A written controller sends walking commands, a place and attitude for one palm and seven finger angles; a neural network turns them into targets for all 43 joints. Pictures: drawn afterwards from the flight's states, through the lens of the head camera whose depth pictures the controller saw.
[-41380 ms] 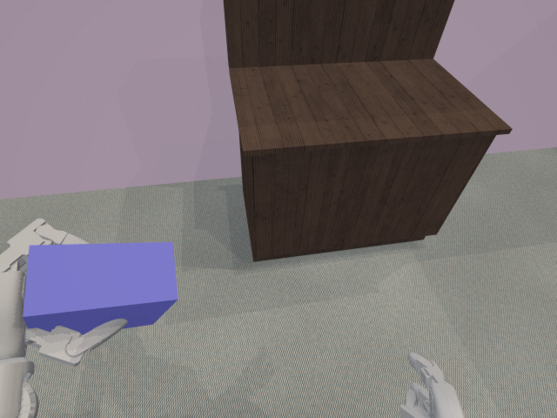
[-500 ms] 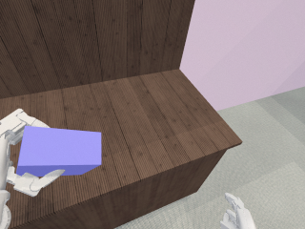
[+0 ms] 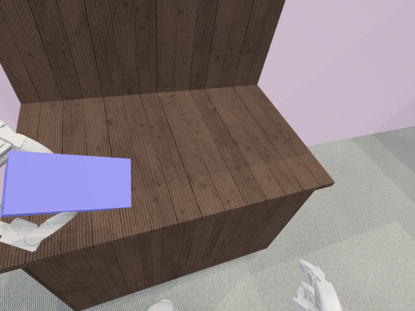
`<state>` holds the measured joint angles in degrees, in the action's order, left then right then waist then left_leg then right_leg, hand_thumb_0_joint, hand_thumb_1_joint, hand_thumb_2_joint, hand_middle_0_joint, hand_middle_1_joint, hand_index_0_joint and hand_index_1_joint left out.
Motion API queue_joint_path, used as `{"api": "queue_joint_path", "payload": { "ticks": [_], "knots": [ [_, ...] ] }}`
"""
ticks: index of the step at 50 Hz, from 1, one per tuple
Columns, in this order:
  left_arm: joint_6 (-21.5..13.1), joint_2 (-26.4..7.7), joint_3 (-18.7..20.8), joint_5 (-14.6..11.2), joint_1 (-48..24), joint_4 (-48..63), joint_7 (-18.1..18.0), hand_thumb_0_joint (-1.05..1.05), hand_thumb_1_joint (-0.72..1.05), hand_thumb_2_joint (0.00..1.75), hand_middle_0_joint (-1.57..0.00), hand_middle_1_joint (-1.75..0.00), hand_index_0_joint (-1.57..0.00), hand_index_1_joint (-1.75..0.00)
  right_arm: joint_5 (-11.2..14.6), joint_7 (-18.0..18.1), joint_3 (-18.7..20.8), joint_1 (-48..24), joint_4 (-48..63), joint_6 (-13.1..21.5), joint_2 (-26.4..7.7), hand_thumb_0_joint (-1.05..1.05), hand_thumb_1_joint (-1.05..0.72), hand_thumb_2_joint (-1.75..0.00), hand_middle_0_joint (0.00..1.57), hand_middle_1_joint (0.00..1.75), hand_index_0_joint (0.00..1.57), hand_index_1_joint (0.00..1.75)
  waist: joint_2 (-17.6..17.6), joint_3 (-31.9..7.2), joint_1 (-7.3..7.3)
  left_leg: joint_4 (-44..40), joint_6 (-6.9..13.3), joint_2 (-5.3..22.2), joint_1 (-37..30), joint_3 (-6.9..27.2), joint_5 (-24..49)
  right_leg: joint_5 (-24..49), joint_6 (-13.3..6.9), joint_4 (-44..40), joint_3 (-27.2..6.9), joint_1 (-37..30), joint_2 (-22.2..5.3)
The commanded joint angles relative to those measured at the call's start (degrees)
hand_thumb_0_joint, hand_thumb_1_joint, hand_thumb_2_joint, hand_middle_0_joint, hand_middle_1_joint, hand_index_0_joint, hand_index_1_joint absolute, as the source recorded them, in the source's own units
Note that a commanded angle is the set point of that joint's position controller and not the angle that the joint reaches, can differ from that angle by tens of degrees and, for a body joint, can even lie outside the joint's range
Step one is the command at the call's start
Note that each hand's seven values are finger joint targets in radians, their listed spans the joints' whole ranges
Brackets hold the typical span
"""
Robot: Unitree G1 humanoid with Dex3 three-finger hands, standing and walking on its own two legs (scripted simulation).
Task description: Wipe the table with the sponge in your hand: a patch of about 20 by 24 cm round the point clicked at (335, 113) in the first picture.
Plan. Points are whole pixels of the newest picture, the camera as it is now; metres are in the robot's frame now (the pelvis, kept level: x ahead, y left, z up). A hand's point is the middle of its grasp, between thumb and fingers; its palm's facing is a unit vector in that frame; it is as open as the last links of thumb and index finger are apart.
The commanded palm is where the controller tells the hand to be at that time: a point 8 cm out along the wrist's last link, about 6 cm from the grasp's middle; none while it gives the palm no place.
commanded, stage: step back with the hand held close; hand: left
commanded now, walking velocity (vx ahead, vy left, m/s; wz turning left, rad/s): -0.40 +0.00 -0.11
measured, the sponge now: (83, 187) +0.24 +0.22 +0.16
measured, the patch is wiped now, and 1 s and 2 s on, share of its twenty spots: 1.00 1.00 1.00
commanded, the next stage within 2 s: stop stepping back and stand still in 0.34 s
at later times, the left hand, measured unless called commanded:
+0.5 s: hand out of the picture +0.11 +0.26 +0.18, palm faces +0.35 -0.89 -0.28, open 10.3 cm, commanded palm +0.04 +0.28 +0.19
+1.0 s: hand out of the picture -0.03 +0.22 +0.17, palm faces +0.33 -0.92 -0.21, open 10.3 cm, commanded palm -0.07 +0.27 +0.19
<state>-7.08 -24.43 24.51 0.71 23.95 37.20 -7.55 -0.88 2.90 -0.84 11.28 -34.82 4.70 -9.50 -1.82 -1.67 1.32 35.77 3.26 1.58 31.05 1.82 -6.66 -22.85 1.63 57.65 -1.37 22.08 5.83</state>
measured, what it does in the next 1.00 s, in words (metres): walks backwards: right foot, then left foot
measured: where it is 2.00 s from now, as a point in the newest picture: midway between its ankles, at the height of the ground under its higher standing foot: outside the picture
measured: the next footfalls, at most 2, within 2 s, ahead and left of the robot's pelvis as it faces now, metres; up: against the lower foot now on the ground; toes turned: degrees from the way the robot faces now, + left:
right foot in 0.12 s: -0.09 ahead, -0.15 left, +0.00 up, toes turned +2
left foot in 0.40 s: -0.09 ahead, +0.06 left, +0.00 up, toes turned -3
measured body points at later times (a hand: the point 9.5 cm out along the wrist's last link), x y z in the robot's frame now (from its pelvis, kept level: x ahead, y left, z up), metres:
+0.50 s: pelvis -0.14 +0.01 +0.01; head -0.11 +0.07 +0.45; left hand +0.09 +0.30 +0.19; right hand +0.03 -0.25 -0.04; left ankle -0.13 +0.06 -0.72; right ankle -0.11 -0.16 -0.66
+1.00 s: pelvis -0.24 -0.01 +0.00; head -0.31 +0.03 +0.44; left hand -0.05 +0.27 +0.18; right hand -0.08 -0.24 -0.06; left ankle -0.24 +0.09 -0.64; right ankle -0.20 -0.11 -0.72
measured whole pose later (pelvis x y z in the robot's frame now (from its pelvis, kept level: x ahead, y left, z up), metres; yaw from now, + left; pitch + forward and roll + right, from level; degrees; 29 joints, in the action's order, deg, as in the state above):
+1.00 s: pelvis -0.24 -0.01 +0.00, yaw -1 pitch -1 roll -3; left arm -4.6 -18.5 13.3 -1.9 21.0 23.4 -4.6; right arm 2.6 1.5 -2.7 14.3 -38.9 1.9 -11.0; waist -1.6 -9.9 1.1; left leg 73.6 1.7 -0.7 33.3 2.7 -18.9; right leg -14.9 -2.9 33.8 6.0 18.5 3.1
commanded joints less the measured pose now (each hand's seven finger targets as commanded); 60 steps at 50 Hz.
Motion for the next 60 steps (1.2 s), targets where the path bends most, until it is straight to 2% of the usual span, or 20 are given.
{"api": "queue_joint_path", "payload": {
  "ticks": [1,7,8,10,11,13,16,18,19,21,26,32,41,44,46,50,55,58,59,60],
  "knots": [
    [-3.3,-3.8,-1.3,-1.8,-4.7,9.6,-0.4,0.00,0.10,1.30,-1.20,-1.60,-1.20,-1.60,0.2,0.5,2.7,-4.4,6.7,4.2,-9.4,0.00,-0.90,-0.90,0.20,0.30,0.20,0.30,14.8,-8.9,-2.43,-17.5,1.9,9.8,-22.2,16.4,-16.6,-1.1,-1.1,-14.3,-1.5,5.5,-1.1],
    [-5.5,-7.9,2.5,-2.9,-3.4,11.4,0.7,0.00,0.10,1.30,-1.20,-1.60,-1.20,-1.60,0.6,0.1,2.8,-5.2,7.0,3.4,-9.0,0.00,-0.90,-0.90,0.20,0.30,0.20,0.30,12.1,-16.0,-1.12,-10.6,-0.5,8.8,-21.6,12.1,-7.0,8.0,-2.8,-35.6,-0.5,-7.0,-2.1],
    [-6.3,-9.7,3.7,-3.4,-3.4,13.0,0.9,0.00,0.10,1.30,-1.20,-1.60,-1.20,-1.60,1.0,0.0,3.0,-5.6,7.4,2.9,-9.2,0.00,-0.90,-0.90,0.20,0.30,0.20,0.30,8.1,-16.4,-0.77,-3.5,-1.8,6.5,-22.1,8.8,-9.3,13.1,-4.0,-41.1,-1.2,-7.1,-4.9],
    [-7.5,-10.8,3.4,-4.2,-2.0,14.2,0.8,0.00,0.10,1.30,-1.20,-1.60,-1.20,-1.60,2.4,0.4,4.0,-5.2,7.2,1.1,-7.9,0.00,-0.90,-0.90,0.20,0.30,0.20,0.30,-14.7,-13.7,-1.03,34.0,-6.7,-6.4,-18.7,-2.9,-19.6,33.7,-12.7,-43.8,-10.3,1.4,-20.6],
    [-7.8,-14.9,7.0,-4.1,0.0,13.2,0.4,0.00,0.10,1.30,-1.20,-1.60,-1.20,-1.60,2.8,1.0,4.6,-6.9,8.3,1.3,-9.4,0.00,-0.90,-0.90,0.20,0.30,0.20,0.30,-19.3,-10.5,0.41,52.4,-6.8,-10.0,-8.5,-1.2,-28.6,44.5,-15.3,-41.8,-13.1,3.9,-24.0],
    [-6.5,-9.2,5.2,-4.8,2.1,7.7,1.3,0.00,0.10,1.30,-1.20,-1.60,-1.20,-1.60,2.2,0.7,2.1,-7.7,10.2,0.2,-5.1,0.00,-0.90,-0.90,0.20,0.30,0.20,0.30,-7.9,-4.3,-0.70,52.6,-5.4,-3.8,4.1,5.1,-26.2,54.8,-13.7,-36.2,-9.3,-1.1,-22.9],
    [-6.9,-8.4,2.5,-4.4,-10.5,5.3,1.4,0.00,0.10,1.30,-1.20,-1.60,-1.20,-1.60,0.8,1.7,-0.9,-8.6,9.1,-2.2,-7.3,0.00,-0.90,-0.90,0.20,0.30,0.20,0.30,2.8,3.1,-3.68,11.8,-3.8,-1.1,2.7,3.8,-24.4,76.2,-8.2,-23.8,-4.3,-10.6,-18.3],
    [-6.9,-8.7,1.8,-4.0,-12.7,3.4,0.7,0.00,0.10,1.30,-1.20,-1.60,-1.20,-1.60,1.6,2.8,0.5,-7.8,8.6,-1.7,-10.0,0.00,-0.90,-0.90,0.20,0.30,0.20,0.30,6.3,-1.6,-4.13,-18.4,-3.0,1.4,-11.7,3.0,10.4,46.1,-4.4,-14.2,-0.9,-7.1,-10.0],
    [-6.5,-8.3,0.8,-4.0,-12.2,4.4,0.5,0.00,0.10,1.30,-1.20,-1.60,-1.20,-1.60,1.5,2.1,2.6,-7.4,9.5,-1.0,-11.5,0.00,-0.90,-0.90,0.20,0.30,0.20,0.30,13.9,-3.2,-2.46,-13.6,-0.3,12.7,-25.9,12.7,38.9,11.3,-3.4,-7.5,-2.3,8.3,-4.8],
    [-6.5,-5.6,-0.8,-2.8,-10.5,5.8,-0.1,0.00,0.10,1.30,-1.20,-1.60,-1.20,-1.60,3.2,-0.2,4.8,-3.4,8.4,0.8,-11.6,0.00,-0.90,-0.90,0.20,0.30,0.20,0.30,10.3,-9.2,-2.60,-7.7,2.1,19.1,-36.7,14.4,42.5,-7.2,-2.8,2.9,-7.1,18.6,-4.5],
    [-4.2,-7.7,1.3,-3.5,0.2,24.2,0.5,0.00,0.10,1.30,-1.20,-1.60,-1.20,-1.60,2.5,-2.6,5.2,-4.0,11.3,2.4,-10.6,0.00,-0.90,-0.90,0.20,0.30,0.20,0.30,13.4,-16.6,-2.26,-8.7,-6.7,9.1,-33.1,10.9,32.8,1.7,-0.6,-0.1,-0.1,12.5,-3.4],
    [-2.5,-8.9,2.2,-3.1,3.1,13.8,-0.9,0.00,0.10,1.30,-1.20,-1.60,-1.20,-1.60,2.4,-1.0,2.3,-6.2,8.5,2.5,-8.9,0.00,-0.90,-0.90,0.20,0.30,0.20,0.30,17.8,-0.5,-2.84,-26.3,-4.1,8.4,-10.8,14.6,-31.2,7.4,-0.5,-0.8,1.9,11.5,-3.5],
    [0.3,-2.5,-6.3,-3.2,-7.6,-4.9,1.1,0.00,0.10,1.30,-1.20,-1.60,-1.20,-1.60,2.4,0.9,0.6,-5.5,7.3,2.6,-10.1,0.00,-0.90,-0.90,0.20,0.30,0.20,0.30,7.4,-4.6,-1.26,-13.6,-2.7,4.2,-6.9,5.7,-27.7,8.4,-3.5,-34.8,6.6,-12.2,-2.7],
    [-1.0,-4.3,-7.1,-2.8,-15.3,-2.4,1.6,0.00,0.10,1.30,-1.20,-1.60,-1.20,-1.60,2.7,0.4,2.2,-7.4,7.2,1.6,-10.9,0.00,-0.90,-0.90,0.20,0.30,0.20,0.30,-13.0,-5.3,-1.52,34.4,-1.8,-3.7,-2.9,-0.1,-20.2,17.7,-12.8,-43.7,-11.2,-3.3,-21.0],
    [-2.3,-7.4,-4.4,-2.8,-20.4,-0.3,1.5,0.00,0.10,1.30,-1.20,-1.60,-1.20,-1.60,3.6,0.1,3.4,-5.5,6.7,2.1,-11.9,0.00,-0.90,-0.90,0.20,0.30,0.20,0.30,-17.3,-4.1,-2.96,46.5,-2.6,-3.2,-2.3,4.3,-12.7,8.5,-12.8,-45.4,-16.6,8.5,-23.0],
    [-2.6,-10.3,-0.4,-3.1,-11.0,5.6,1.3,0.00,0.10,1.30,-1.20,-1.60,-1.20,-1.60,3.2,-0.7,2.1,-5.4,7.9,-1.1,-9.0,0.00,-0.90,-0.90,0.20,0.30,0.20,0.30,7.0,-0.5,-3.56,36.3,-0.3,2.4,-7.2,1.9,-12.1,2.3,-11.2,-41.0,-6.5,21.7,-21.7],
    [-2.2,-10.8,4.6,-4.0,-4.7,9.7,-0.5,0.00,0.10,1.30,-1.20,-1.60,-1.20,-1.60,3.1,1.3,2.1,-2.5,9.4,1.3,-9.2,0.00,-0.90,-0.90,0.20,0.30,0.20,0.30,6.6,-13.2,-1.84,-6.2,1.0,-0.2,-17.8,-4.2,-14.8,3.2,-8.2,-26.6,-4.0,4.6,-14.3],
    [-3.2,-11.4,5.0,-2.9,-5.4,13.6,-1.3,0.00,0.10,1.30,-1.20,-1.60,-1.20,-1.60,2.3,1.6,3.4,-2.8,11.1,2.8,-9.5,0.00,-0.90,-0.90,0.20,0.30,0.20,0.30,25.0,-14.9,-1.67,-12.5,4.3,10.6,-29.5,6.3,17.8,-5.3,-2.8,4.5,7.4,12.6,-2.7],
    [-3.8,-11.7,4.8,-2.5,-3.6,11.1,-1.2,0.00,0.10,1.30,-1.20,-1.60,-1.20,-1.60,1.8,1.7,3.0,-1.5,8.8,3.6,-8.9,0.00,-0.90,-0.90,0.20,0.30,0.20,0.30,22.9,-15.3,-3.45,-6.9,5.8,10.6,-32.5,4.5,27.3,-7.4,-2.6,1.8,5.8,15.6,-3.9],
    [-3.8,-9.0,2.4,-3.0,-5.9,8.8,-1.0,0.00,0.10,1.30,-1.20,-1.60,-1.20,-1.60,2.2,1.3,2.3,-2.9,8.3,4.1,-8.3,0.00,-0.90,-0.90,0.20,0.30,0.20,0.30,22.8,-5.0,-4.44,-10.6,7.3,13.5,-24.1,13.8,21.0,-6.8,-2.5,-0.9,1.1,18.1,-6.8]
  ]
}}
